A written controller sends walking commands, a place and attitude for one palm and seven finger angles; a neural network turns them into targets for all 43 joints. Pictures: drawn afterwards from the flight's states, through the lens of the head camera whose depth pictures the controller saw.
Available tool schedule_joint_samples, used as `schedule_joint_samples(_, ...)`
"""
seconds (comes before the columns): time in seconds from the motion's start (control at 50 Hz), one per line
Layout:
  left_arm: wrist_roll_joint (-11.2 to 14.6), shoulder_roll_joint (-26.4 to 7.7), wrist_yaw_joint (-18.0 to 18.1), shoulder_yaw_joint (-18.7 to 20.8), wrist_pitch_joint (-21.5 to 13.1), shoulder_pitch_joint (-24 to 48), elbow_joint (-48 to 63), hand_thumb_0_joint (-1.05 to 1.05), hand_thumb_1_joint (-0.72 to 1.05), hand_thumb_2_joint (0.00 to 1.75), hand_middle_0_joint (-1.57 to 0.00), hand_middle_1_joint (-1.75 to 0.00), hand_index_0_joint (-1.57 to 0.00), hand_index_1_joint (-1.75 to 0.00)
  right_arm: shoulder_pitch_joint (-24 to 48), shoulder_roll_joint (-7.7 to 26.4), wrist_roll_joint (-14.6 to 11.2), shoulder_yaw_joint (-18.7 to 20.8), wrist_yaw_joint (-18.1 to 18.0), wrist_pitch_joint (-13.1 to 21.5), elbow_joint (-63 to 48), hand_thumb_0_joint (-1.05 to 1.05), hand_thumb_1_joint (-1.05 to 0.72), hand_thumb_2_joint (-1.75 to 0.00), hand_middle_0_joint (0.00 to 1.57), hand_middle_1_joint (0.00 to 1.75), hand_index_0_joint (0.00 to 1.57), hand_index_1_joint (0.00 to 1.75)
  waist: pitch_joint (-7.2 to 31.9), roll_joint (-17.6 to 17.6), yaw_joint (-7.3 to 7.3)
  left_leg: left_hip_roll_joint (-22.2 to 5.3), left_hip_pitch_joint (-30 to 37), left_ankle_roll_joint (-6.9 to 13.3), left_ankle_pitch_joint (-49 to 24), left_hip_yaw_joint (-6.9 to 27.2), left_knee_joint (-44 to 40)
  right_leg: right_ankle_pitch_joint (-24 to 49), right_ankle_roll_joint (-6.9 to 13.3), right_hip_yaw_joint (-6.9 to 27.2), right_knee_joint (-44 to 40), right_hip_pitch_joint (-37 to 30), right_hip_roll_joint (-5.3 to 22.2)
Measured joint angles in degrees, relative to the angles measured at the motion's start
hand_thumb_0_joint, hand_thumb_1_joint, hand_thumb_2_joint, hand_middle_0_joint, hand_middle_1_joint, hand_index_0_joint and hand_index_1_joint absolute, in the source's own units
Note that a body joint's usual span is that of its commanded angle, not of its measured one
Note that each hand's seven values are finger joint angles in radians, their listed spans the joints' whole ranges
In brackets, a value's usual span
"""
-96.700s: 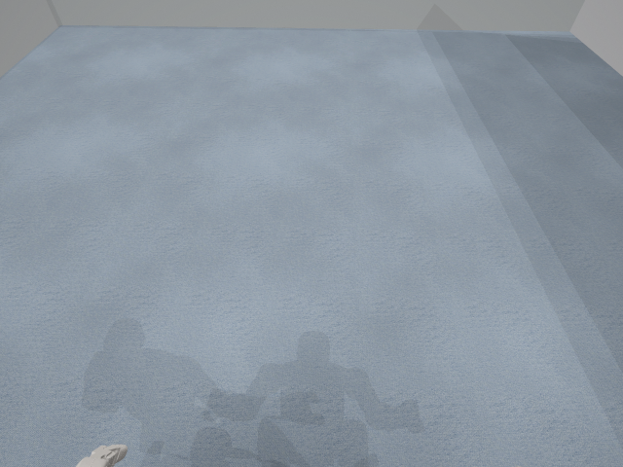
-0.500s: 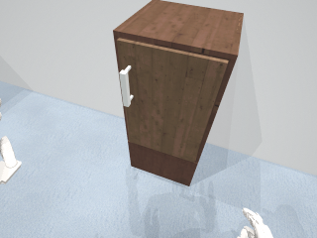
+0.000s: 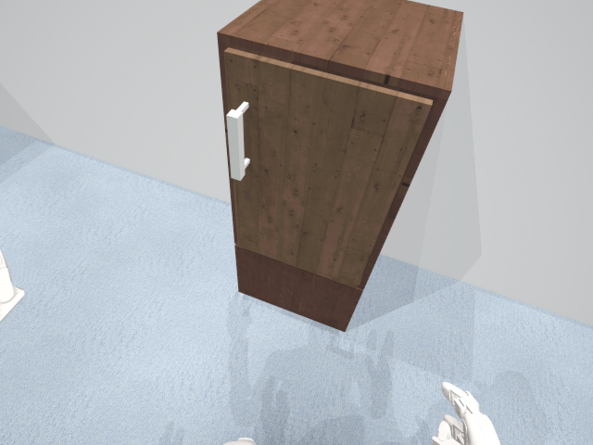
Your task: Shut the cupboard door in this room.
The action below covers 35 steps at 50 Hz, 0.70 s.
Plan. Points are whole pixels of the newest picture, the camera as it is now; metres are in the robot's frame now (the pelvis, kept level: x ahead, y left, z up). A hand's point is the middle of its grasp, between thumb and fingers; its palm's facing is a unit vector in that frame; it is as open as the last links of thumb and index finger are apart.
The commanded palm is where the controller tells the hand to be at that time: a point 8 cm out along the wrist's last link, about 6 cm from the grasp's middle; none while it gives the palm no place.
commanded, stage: step back with the hand held close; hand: left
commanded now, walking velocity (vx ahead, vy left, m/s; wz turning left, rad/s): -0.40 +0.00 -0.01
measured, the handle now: (241, 141) +0.68 +0.16 +0.00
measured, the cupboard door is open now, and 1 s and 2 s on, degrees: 0 0 0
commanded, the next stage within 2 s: stop stepping back and stand still in 0.56 s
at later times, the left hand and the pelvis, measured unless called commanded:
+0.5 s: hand out of the picture +0.11 +0.28 +0.18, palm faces +0.43 -0.79 -0.44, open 7.4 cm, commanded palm +0.04 +0.31 +0.19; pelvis -0.09 +0.00 +0.02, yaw +1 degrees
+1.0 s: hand out of the picture -0.01 +0.28 +0.17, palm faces +0.49 -0.80 -0.35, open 7.4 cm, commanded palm -0.07 +0.30 +0.19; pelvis -0.22 +0.00 +0.01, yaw -2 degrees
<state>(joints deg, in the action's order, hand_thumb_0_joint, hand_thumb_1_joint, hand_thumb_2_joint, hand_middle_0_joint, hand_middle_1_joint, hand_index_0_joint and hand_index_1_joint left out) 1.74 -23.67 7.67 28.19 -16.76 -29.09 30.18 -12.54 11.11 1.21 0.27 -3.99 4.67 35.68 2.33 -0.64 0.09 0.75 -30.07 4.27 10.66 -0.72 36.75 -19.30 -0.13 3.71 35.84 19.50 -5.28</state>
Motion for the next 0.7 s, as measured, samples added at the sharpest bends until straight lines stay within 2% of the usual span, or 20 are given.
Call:
schedule_joint_samples(0.06, 0.79, 0.32, -0.15, -1.31, -0.05, 0.45, 0.73, 0.02, 0.89, 0.9, -0.21, -0.3, -0.21, -0.3, 2.83, -0.49, -0.02, -0.35, 0.49, 0.78, 0.66, 0.01, -0.9, -0.9, 0.2, 0.3, 0.2, 0.3, -1.42, -0.05, -0.29, -0.9, -0.15, -0.76, -2.46, 0.07, -2.49, 2.08, 0.56, -0.12, -3.51, -0.47, -0.58)
schedule_joint_samples(0.16, 1.22, -1.59, -0.93, -3.27, 0.67, -1.96, 2.0, 0.02, 0.89, 0.9, -0.21, -0.3, -0.21, -0.3, 4.92, -0.76, -0.64, -0.53, 0.9, -0.4, -0.73, 0.01, -0.9, -0.9, 0.21, 0.3, 0.2, 0.3, -1.35, 0.56, 0.65, -2.03, -0.03, -1.95, -5.28, 0.77, -4.55, 4.39, 1.28, -0.69, -4.57, -0.05, -1.69)
schedule_joint_samples(0.2, 1.0, -2.56, -1.01, -3.67, 0.71, -3.09, 1.8, 0.01, 0.89, 0.9, -0.22, -0.3, -0.22, -0.3, 4.29, -0.52, -0.89, -0.13, 0.9, -1.13, -1.3, 0.01, -0.9, -0.9, 0.21, 0.3, 0.2, 0.3, -0.25, 0.61, 1.19, -1.71, -0.83, -3.12, -0.32, 1.35, -2.25, 4.78, 1.58, -1.07, -4.82, -0.1, -1.56)
schedule_joint_samples(0.24, 0.58, -3.27, -0.69, -3.9, 1.03, -3.58, 1.35, 0.01, 0.89, 0.9, -0.22, -0.31, -0.22, -0.3, 2.96, -0.03, -0.68, 0.51, 0.81, -2.06, -1.22, 0.01, -0.9, -0.9, 0.21, 0.3, 0.2, 0.3, 1.47, 0.05, 1.24, -0.47, -1.49, -4.45, 6.22, 2.2, 3.69, 5.28, 1.74, -1.18, -5.5, -0.07, -0.73)
schedule_joint_samples(0.28, 0.13, -3.49, -0.07, -3.6, 1.41, -3.43, 0.57, 0.01, 0.89, 0.9, -0.22, -0.31, -0.22, -0.3, 1.6, 0.49, -0.56, 0.94, 0.48, -3.22, -0.83, 0.01, -0.91, -0.9, 0.2, 0.3, 0.2, 0.3, 2.97, -0.92, 1.12, 0.32, -0.57, -4.88, 9.3, 2.46, 7.62, 6.13, 1.45, -1.1, -6.55, 0.1, 0.39)
schedule_joint_samples(0.3, -0.01, -3.43, 0.28, -3.32, 1.57, -3.12, 0.1, 0.01, 0.89, 0.9, -0.22, -0.31, -0.22, -0.3, 1.02, 0.82, -0.58, 1.0, 0.24, -3.67, -0.7, 0.01, -0.91, -0.9, 0.2, 0.3, 0.2, 0.3, 3.39, -1.3, 1.06, 0.26, 0.82, -4.88, 9.51, 2.53, 6.88, 6.57, 1.17, -1.12, -6.95, 0.34, 0.85)
schedule_joint_samples(0.34, 0.11, -2.85, 0.89, -2.88, 1.98, -2.15, -0.39, 0.01, 0.89, 0.9, -0.22, -0.31, -0.22, -0.3, 0.18, 2.06, -0.79, 1.03, -0.32, -3.94, -0.85, 0.01, -0.91, -0.9, 0.2, 0.3, 0.2, 0.3, 3.37, -0.67, 1.16, -0.97, 5.18, -4.44, 4.24, 3.21, -0.55, 7.16, 0.44, -1.91, -6.93, 1.33, 1.02)
schedule_joint_samples(0.36, 0.22, -2.63, 1.05, -2.77, 2.08, -1.26, -0.81, 0.01, 0.89, 0.9, -0.22, -0.31, -0.22, -0.3, 0.33, 2.34, -1.02, 1.28, -0.65, -3.82, -0.49, 0.01, -0.91, -0.9, 0.2, 0.3, 0.2, 0.3, 2.76, -0.64, 1.47, -0.66, 5.33, -3.68, 1.98, 3.47, -2.34, 7.34, 0.0, -2.38, -6.55, 2.04, 1.52)
schedule_joint_samples(0.4, 0.61, -2.53, 1.03, -2.19, 2.29, -0.42, -1.68, 0.01, 0.89, 0.9, -0.22, -0.3, -0.22, -0.3, 1.0, 1.93, -1.58, 1.46, -0.9, -3.68, 0.05, 0.01, -0.91, -0.9, 0.2, 0.3, 0.2, 0.3, 0.78, -1.81, 0.88, 0.25, 5.49, -2.34, 0.97, 2.52, -3.37, 8.39, -0.84, -1.42, -6.09, 2.54, 2.39)
schedule_joint_samples(0.48, 0.65, -1.73, 0.07, -1.86, 3.43, -1.85, -1.22, 0.02, 0.89, 0.9, -0.21, -0.3, -0.21, -0.3, 0.31, 0.5, -0.6, 1.15, -0.52, -1.4, -0.35, 0.01, -0.91, -0.9, 0.2, 0.3, 0.2, 0.3, 0.32, -0.75, 0.65, -0.73, 4.81, -1.62, -1.32, 2.4, -6.16, 1.15, -1.03, -0.83, 4.43, 2.79, 0.19)
schedule_joint_samples(0.52, 0.91, -1.2, -0.09, -2.12, 3.47, -2.79, 0.18, 0.02, 0.89, 0.9, -0.21, -0.3, -0.21, -0.3, 0.0, -0.41, -0.32, 0.71, -0.04, 0.06, 0.15, 0.01, -0.91, -0.9, 0.2, 0.3, 0.2, 0.3, 1.13, -0.39, 0.1, -1.61, 3.97, -1.75, -2.91, 2.19, -7.64, -2.12, -1.03, -1.56, 5.66, 0.59, -0.24)
schedule_joint_samples(0.58, 1.43, -0.78, -0.01, -2.43, 3.24, -3.2, 1.84, 0.02, 0.89, 0.9, -0.21, -0.3, -0.21, -0.3, 0.89, -1.84, 0.0, -0.37, 0.6, 1.63, 1.36, 0.01, -0.91, -0.9, 0.2, 0.3, 0.2, 0.3, 2.19, -0.73, -0.62, -2.65, 2.39, -2.19, -5.57, 1.03, -10.02, -4.61, -1.15, -2.41, 1.61, -3.94, 0.29)
schedule_joint_samples(0.66, 1.75, -1.8, -0.6, -2.29, 3.37, -1.08, 2.09, 0.02, 0.89, 0.9, -0.21, -0.3, -0.21, -0.3, 4.16, -2.98, 0.4, -1.61, 1.47, 2.1, 1.73, 0.01, -0.9, -0.9, 0.2, 0.3, 0.2, 0.3, 1.45, -1.08, -0.7, -3.66, -0.58, -3.03, -9.55, -0.56, -11.87, -0.06, -0.97, -2.73, -8.88, -9.5, 1.13)
schedule_joint_samples(0.7, 1.91, -2.4, -1.22, -2.16, 3.19, 0.06, 1.76, 0.02, 0.89, 0.9, -0.21, -0.3, -0.21, -0.3, 6.13, -2.84, 0.16, -1.83, 1.78, 1.59, 1.12, 0.01, -0.9, -0.9, 0.21, 0.3, 0.2, 0.3, -0.01, -0.05, -0.44, -4.82, -2.22, -3.6, -11.38, -0.77, -11.84, -2.33, 1.33, -2.89, -12.34, -9.75, 0.31)
